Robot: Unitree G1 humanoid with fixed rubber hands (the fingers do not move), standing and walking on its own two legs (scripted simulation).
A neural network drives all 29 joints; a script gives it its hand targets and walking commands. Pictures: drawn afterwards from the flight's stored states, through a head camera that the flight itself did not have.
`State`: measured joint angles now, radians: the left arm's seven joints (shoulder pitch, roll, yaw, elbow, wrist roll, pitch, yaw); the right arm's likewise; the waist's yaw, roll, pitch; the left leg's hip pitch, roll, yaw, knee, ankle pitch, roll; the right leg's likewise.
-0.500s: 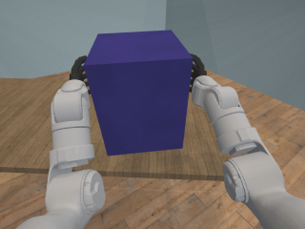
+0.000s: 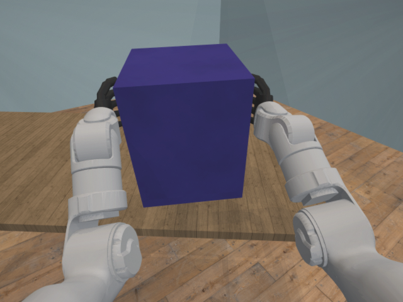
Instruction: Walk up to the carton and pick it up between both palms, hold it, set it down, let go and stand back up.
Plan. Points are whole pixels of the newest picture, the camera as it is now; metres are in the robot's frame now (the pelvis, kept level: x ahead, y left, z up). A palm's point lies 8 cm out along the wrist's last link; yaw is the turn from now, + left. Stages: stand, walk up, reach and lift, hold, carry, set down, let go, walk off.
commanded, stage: hold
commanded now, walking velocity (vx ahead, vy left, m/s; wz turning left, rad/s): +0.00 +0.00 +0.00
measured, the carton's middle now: (186, 122) +0.39 +0.01 +0.25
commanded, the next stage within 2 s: none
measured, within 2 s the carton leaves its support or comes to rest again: neither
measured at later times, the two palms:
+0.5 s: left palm (109, 114) +0.36 +0.15 +0.29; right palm (267, 109) +0.35 -0.15 +0.28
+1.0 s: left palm (109, 118) +0.38 +0.15 +0.27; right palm (259, 112) +0.37 -0.14 +0.27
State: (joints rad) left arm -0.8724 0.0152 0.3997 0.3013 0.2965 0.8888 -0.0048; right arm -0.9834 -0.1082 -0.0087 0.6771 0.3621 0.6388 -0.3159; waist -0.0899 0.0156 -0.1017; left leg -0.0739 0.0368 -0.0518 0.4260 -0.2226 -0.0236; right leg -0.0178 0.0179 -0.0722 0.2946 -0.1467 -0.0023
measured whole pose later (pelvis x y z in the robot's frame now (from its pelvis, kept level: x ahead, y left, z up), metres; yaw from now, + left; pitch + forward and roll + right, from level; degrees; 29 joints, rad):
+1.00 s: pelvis +0.01 +0.00 +0.00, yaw +0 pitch -6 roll -2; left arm -0.87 0.04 0.37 0.32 0.27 0.88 0.00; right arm -0.98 -0.12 0.02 0.68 0.39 0.63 -0.33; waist -0.09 0.01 -0.10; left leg -0.09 0.04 -0.05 0.42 -0.23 -0.03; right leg -0.04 0.02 -0.07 0.29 -0.15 0.00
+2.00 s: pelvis -0.01 -0.01 +0.00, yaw +0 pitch -6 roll -1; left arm -0.94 0.05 0.41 0.43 0.28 0.84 -0.01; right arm -1.04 -0.11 -0.01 0.75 0.35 0.63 -0.32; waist -0.08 0.02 -0.12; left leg -0.10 0.04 -0.06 0.41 -0.20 -0.04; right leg -0.06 0.03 -0.07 0.31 -0.14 -0.02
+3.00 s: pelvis +0.00 +0.00 +0.00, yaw +0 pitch -8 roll -2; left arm -0.89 0.02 0.40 0.31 0.30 0.89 -0.01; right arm -0.99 -0.11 -0.02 0.69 0.36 0.65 -0.32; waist -0.09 0.01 -0.10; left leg -0.07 0.03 -0.06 0.43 -0.22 -0.02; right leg -0.02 0.02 -0.07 0.30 -0.15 0.00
